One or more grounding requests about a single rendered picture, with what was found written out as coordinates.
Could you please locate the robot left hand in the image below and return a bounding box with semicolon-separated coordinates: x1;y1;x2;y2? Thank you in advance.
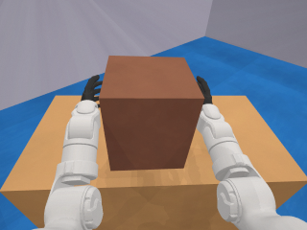
81;75;103;108

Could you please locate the robot right upper arm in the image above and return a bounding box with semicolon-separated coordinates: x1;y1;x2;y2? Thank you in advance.
217;176;307;230

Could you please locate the carton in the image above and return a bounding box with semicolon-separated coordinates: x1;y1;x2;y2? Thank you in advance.
99;56;204;172

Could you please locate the pedestal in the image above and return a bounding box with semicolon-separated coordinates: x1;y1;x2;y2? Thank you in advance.
0;95;307;230

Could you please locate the robot right forearm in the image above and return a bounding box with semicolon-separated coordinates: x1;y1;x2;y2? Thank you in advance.
196;103;276;210

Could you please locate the robot left forearm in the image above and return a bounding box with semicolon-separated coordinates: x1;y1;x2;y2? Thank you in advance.
44;100;101;225

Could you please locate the robot left upper arm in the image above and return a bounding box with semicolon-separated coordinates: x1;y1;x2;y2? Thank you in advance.
32;185;104;230

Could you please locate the robot right hand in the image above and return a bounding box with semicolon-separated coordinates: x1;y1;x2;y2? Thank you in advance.
196;76;213;104

